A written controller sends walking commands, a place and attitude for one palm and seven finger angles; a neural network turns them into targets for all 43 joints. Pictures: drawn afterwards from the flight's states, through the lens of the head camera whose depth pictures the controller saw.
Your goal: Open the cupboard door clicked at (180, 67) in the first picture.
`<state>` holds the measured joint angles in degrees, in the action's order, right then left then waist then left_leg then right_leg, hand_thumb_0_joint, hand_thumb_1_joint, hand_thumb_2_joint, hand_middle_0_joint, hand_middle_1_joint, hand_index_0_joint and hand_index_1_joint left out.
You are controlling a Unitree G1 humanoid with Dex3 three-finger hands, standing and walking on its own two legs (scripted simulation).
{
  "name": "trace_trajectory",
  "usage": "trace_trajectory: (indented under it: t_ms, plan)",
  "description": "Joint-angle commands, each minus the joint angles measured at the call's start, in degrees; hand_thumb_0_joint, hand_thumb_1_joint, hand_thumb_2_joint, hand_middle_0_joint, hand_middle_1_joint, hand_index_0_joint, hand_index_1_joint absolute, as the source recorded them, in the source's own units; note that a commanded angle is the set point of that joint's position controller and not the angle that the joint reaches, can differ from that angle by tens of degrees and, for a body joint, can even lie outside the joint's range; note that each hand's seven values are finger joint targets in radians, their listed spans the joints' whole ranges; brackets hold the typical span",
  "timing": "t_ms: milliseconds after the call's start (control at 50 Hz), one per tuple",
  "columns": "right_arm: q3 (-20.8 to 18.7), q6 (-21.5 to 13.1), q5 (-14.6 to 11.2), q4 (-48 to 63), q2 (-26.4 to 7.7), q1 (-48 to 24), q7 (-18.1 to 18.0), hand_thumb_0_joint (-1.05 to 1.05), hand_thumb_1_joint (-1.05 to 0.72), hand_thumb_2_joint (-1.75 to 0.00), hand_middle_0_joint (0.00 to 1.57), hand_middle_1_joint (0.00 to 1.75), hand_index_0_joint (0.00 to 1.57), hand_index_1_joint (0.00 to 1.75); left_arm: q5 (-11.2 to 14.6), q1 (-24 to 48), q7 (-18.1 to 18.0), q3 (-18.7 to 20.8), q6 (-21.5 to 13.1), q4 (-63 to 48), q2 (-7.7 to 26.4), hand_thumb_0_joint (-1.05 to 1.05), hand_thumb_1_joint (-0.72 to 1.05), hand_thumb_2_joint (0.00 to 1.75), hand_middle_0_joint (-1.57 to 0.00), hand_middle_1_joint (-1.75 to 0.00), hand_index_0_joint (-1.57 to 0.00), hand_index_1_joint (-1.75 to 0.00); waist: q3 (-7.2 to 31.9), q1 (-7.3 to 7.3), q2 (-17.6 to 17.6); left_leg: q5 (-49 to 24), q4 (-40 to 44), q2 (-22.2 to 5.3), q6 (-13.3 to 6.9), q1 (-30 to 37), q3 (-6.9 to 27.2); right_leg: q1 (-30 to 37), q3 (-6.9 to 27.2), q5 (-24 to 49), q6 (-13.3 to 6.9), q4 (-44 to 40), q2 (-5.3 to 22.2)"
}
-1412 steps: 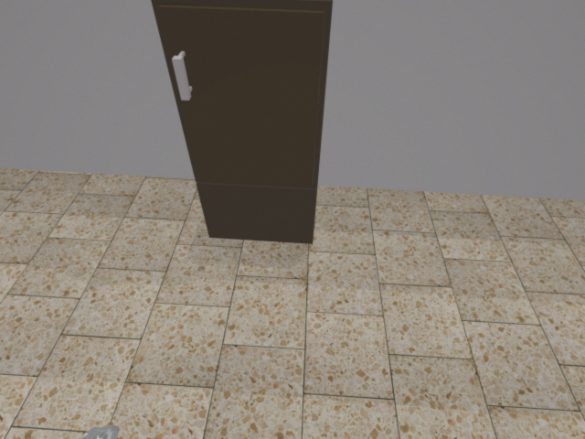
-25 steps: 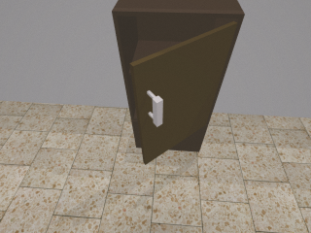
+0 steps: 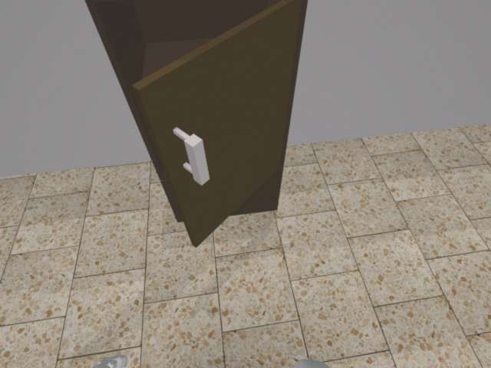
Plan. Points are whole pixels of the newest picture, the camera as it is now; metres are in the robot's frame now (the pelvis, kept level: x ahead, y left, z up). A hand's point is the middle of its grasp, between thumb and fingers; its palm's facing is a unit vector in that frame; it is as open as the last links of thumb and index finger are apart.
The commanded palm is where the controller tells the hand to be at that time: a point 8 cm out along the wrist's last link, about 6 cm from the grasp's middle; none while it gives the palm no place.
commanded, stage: walk to a spot facing it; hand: left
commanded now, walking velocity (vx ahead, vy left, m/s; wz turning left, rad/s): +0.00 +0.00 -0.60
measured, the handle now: (190, 156) +0.49 +0.15 +0.02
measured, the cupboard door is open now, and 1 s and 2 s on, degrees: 41 41 41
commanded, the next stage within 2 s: none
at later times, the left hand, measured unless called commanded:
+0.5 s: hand (169, 352) +0.16 +0.16 -0.17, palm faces -0.24 -0.95 -0.21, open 7.4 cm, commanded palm none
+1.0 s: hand (215, 314) +0.23 +0.09 -0.18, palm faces -0.54 -0.81 -0.23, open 7.4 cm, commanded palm none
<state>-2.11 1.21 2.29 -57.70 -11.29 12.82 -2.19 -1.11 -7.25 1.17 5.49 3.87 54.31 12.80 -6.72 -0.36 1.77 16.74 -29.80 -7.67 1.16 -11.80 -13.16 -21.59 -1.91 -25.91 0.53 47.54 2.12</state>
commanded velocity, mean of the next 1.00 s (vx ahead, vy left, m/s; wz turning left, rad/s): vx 0.00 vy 0.00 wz -0.60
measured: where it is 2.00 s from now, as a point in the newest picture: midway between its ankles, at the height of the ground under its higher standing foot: outside the picture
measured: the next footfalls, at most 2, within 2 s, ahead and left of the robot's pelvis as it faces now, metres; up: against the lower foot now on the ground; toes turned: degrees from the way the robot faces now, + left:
right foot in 0.06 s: +0.04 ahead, -0.15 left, +0.00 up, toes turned -4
left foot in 0.34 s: +0.09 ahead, +0.11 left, +0.00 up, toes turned -11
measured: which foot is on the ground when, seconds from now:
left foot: down 0.00-0.06, up 0.08-0.32, down 0.34-0.62, up 0.64-0.94, down 0.96-1.00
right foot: up 0.00-0.04, down 0.06-0.34, up 0.36-0.62, down 0.64-0.96, up 0.98-1.00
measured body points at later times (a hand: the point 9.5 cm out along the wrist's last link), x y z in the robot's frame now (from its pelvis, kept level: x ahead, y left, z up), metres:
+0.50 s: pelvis +0.02 -0.02 +0.00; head +0.08 -0.01 +0.44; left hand +0.17 +0.21 -0.15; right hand +0.03 -0.29 -0.13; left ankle +0.05 +0.12 -0.74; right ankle -0.04 -0.14 -0.67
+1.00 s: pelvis +0.05 -0.04 -0.01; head +0.10 -0.06 +0.44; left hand +0.26 +0.13 -0.16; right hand -0.02 -0.31 -0.14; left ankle +0.13 +0.06 -0.74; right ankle -0.03 -0.14 -0.72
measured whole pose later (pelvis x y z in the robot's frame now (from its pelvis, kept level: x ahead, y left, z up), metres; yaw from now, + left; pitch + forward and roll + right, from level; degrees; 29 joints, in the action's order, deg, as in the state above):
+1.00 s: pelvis +0.05 -0.04 -0.01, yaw -36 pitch +2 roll +0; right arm -2.0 0.6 0.7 -49.8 -13.1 8.9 -1.4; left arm -0.7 -10.9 0.2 3.9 3.9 51.5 13.8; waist -4.8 0.0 -1.5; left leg 17.0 -33.7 -2.5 0.7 -18.6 -2.0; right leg -21.4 7.2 -25.0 0.4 41.9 -4.1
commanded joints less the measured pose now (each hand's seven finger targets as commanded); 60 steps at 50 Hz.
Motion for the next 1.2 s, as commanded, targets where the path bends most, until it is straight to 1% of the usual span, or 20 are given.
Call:
trace_trajectory:
  t_ms: [0,40,80,160,280,320,340,380,440,560,580,600,620,680,900,940,960,980,1060,1180]
  plan:
    - [-3.45,-0.62,-0.46,5.03,-12.21,-0.61,-0.16,0.00,-0.90,-0.90,0.20,0.30,0.20,0.30,-0.20,-7.14,0.29,0.87,-1.49,-2.55,4.94,0.00,0.90,0.90,-0.20,-0.30,-0.20,-0.30,7.92,-2.51,2.59,-14.31,-2.41,-9.41,-3.49,-1.44,4.26,12.01,-2.23,14.37,-0.98,-18.28,-1.36]
    - [-2.31,0.04,-1.36,9.89,-5.42,-4.00,0.63,0.00,-0.90,-0.90,0.20,0.30,0.20,0.30,-0.78,-10.55,-1.31,2.92,-2.50,-2.29,16.23,0.00,0.90,0.90,-0.20,-0.30,-0.20,-0.30,7.76,-4.98,-23.65,20.67,-27.41,3.88,2.03,-19.63,2.55,18.11,28.32,38.64,-10.56,-30.05,18.92]
    - [-2.30,0.33,-1.57,10.41,-6.32,-6.75,1.00,0.00,-0.90,-0.90,0.20,0.30,0.20,0.30,-0.15,-8.95,-1.75,2.84,-2.23,-3.34,15.68,0.00,0.90,0.90,-0.20,-0.30,-0.20,-0.30,4.19,-4.30,-15.39,16.39,-36.12,1.69,1.25,-23.41,11.23,12.49,28.61,25.41,-15.10,-30.36,17.63]
    - [-2.05,0.07,-1.69,9.74,-5.97,-5.56,0.72,0.00,-0.90,-0.90,0.20,0.30,0.20,0.30,-0.73,-3.45,-2.55,1.91,-2.57,-5.71,11.44,0.00,0.90,0.90,-0.20,-0.30,-0.20,-0.30,10.32,-0.58,-12.54,11.16,-28.88,3.37,1.76,-16.26,11.90,13.09,20.93,36.86,-12.00,-24.38,10.73]
    - [-1.95,-0.66,-2.09,8.47,-6.58,1.41,-0.01,0.00,-0.90,-0.90,0.20,0.30,0.20,0.30,-0.11,-1.66,-1.68,1.59,-1.68,-6.27,11.08,0.00,0.90,0.90,-0.20,-0.30,-0.20,-0.30,9.71,3.15,-9.17,-2.47,1.60,6.64,1.08,4.13,10.73,0.95,21.39,26.59,-6.32,-19.73,5.00]
    - [-3.73,-1.78,-0.52,9.03,-16.46,3.94,-0.65,0.00,-0.90,-0.90,0.20,0.30,0.20,0.30,0.87,-1.88,-0.46,0.19,-1.32,-8.80,4.98,0.00,0.90,0.90,-0.20,-0.30,-0.20,-0.30,8.34,3.75,18.03,-2.15,16.82,-17.58,-8.12,9.52,36.99,-14.14,6.68,-6.85,0.49,1.99,-6.44]
    - [-3.52,-1.67,-0.40,9.53,-17.06,3.78,-0.81,0.00,-0.90,-0.90,0.20,0.30,0.20,0.30,0.18,-0.75,-0.41,0.34,-1.35,-9.09,7.32,0.00,0.90,0.90,-0.20,-0.30,-0.20,-0.30,7.75,3.69,12.97,-5.81,15.69,-21.62,-12.49,5.07,38.70,-12.63,6.95,-9.33,0.96,11.43,-2.73]
    - [-2.69,-2.03,0.28,11.00,-14.29,-1.19,-0.68,0.00,-0.90,-0.90,0.20,0.30,0.20,0.30,-0.67,-1.06,0.58,1.05,-1.43,-8.26,6.85,0.00,0.90,0.90,-0.20,-0.30,-0.20,-0.30,5.84,1.00,6.11,-12.91,14.12,-16.22,-12.69,0.53,30.34,-11.77,4.66,-4.38,1.81,18.20,-1.81]
    - [-1.98,-1.65,0.07,11.40,-12.38,-2.87,-0.72,0.00,-0.90,-0.90,0.20,0.30,0.20,0.30,-0.07,-1.12,1.32,0.28,-1.06,-8.01,4.96,0.00,0.90,0.90,-0.20,-0.30,-0.20,-0.30,5.39,0.05,12.45,-28.15,8.43,-9.48,-8.24,2.20,14.50,-9.50,0.81,-1.72,2.65,13.41,-0.67]
    - [-3.31,-0.99,-0.53,10.34,-14.50,0.66,0.07,0.00,-0.90,-0.90,0.20,0.30,0.20,0.30,0.38,-3.65,1.30,-0.24,-2.16,-7.82,5.68,0.00,0.90,0.90,-0.20,-0.30,-0.20,-0.30,11.45,-0.16,8.17,-29.04,-2.10,-9.44,-4.44,4.98,9.12,7.09,-3.51,8.60,0.18,-15.25,-2.91]
    - [-3.33,-0.85,-1.04,10.84,-13.78,-0.38,0.28,0.00,-0.90,-0.90,0.20,0.30,0.20,0.30,0.11,-7.69,0.97,0.37,-2.49,-6.54,8.03,0.00,0.90,0.90,-0.20,-0.30,-0.20,-0.30,11.99,-2.35,1.87,-21.49,-9.13,-6.79,-1.73,-0.82,6.62,15.34,-1.09,19.14,-1.00,-23.07,-1.53]
    - [-2.61,-0.78,-1.86,12.92,-8.79,-1.58,0.56,0.00,-0.90,-0.90,0.20,0.30,0.20,0.30,-0.74,-11.07,-0.06,1.82,-3.07,-5.61,15.08,0.00,0.90,0.90,-0.20,-0.30,-0.20,-0.30,12.18,-4.05,-17.89,2.77,-22.41,1.20,2.03,-16.15,1.75,24.86,20.37,38.75,-6.21,-28.51,13.24]
    - [-1.89,-0.27,-1.87,14.59,-8.39,-4.98,0.37,0.00,-0.90,-0.90,0.20,0.30,0.20,0.30,0.04,-13.60,-0.94,2.42,-2.86,-4.76,18.27,0.00,0.90,0.90,-0.20,-0.30,-0.20,-0.30,11.59,-6.18,-22.37,22.12,-32.35,4.15,2.53,-21.54,8.14,23.18,28.63,52.01,-12.38,-27.35,19.99]
    - [-2.17,0.48,-1.85,12.14,-8.80,-5.47,0.48,0.00,-0.90,-0.90,0.20,0.30,0.20,0.30,-0.31,-5.12,-1.86,1.72,-2.20,-7.13,13.53,0.00,0.90,0.90,-0.20,-0.30,-0.20,-0.30,6.76,-2.10,-15.62,12.39,-37.89,1.51,2.41,-22.63,13.46,13.41,24.01,27.75,-13.21,-28.51,13.61]
    - [-1.89,-0.83,-2.27,9.39,-7.57,2.12,0.21,0.00,-0.90,-0.90,0.20,0.30,0.20,0.30,0.08,-1.32,-1.70,1.19,-1.99,-7.76,11.43,0.00,0.90,0.90,-0.20,-0.30,-0.20,-0.30,10.02,2.87,-10.62,-3.60,2.02,6.17,1.63,2.01,11.58,3.25,21.21,27.47,-6.24,-19.76,4.98]
    - [-3.57,-1.88,-0.86,9.60,-16.96,5.12,-0.22,0.00,-0.90,-0.90,0.20,0.30,0.20,0.30,1.04,-3.75,-0.87,-0.32,-1.79,-9.65,5.55,0.00,0.90,0.90,-0.20,-0.30,-0.20,-0.30,11.92,2.96,16.90,-8.45,14.20,-17.28,-7.99,11.20,37.13,-11.61,7.44,-5.81,0.39,0.81,-6.83]
    - [-3.44,-1.74,-0.29,9.58,-17.37,6.04,-0.61,0.00,-0.90,-0.90,0.20,0.30,0.20,0.30,0.47,-1.11,-0.65,0.11,-1.86,-10.04,7.75,0.00,0.90,0.90,-0.20,-0.30,-0.20,-0.30,10.45,4.01,12.70,-14.34,14.19,-21.89,-13.10,7.90,39.27,-11.81,6.12,-11.15,0.93,12.46,-4.42]
    - [-3.01,-1.69,-0.08,11.33,-16.60,3.27,-0.74,0.00,-0.90,-0.90,0.20,0.30,0.20,0.30,0.39,-0.95,-0.15,0.35,-2.06,-10.91,7.64,0.00,0.90,0.90,-0.20,-0.30,-0.20,-0.30,8.25,2.39,6.52,-14.95,13.54,-20.92,-14.39,1.93,35.38,-10.04,6.00,-8.88,1.52,16.56,-1.49]
    - [-2.02,-1.88,0.03,10.81,-12.16,1.32,-0.76,0.00,-0.90,-0.90,0.20,0.30,0.20,0.30,0.09,0.38,1.03,-0.17,-1.34,-9.27,5.07,0.00,0.90,0.90,-0.20,-0.30,-0.20,-0.30,7.44,1.08,11.01,-38.71,6.67,-9.82,-8.05,5.87,15.39,-9.36,0.59,-3.41,2.49,13.02,-1.18]
    - [-3.14,-1.17,-0.39,9.98,-14.39,3.30,0.14,0.00,-0.90,-0.90,0.20,0.30,0.20,0.30,0.29,-0.04,1.30,-0.62,-1.78,-9.41,5.01,0.00,0.90,0.90,-0.20,-0.30,-0.20,-0.30,10.01,1.63,9.94,-31.11,1.82,-10.26,-5.49,5.39,10.23,3.64,-4.31,3.88,0.66,-10.06,-3.04]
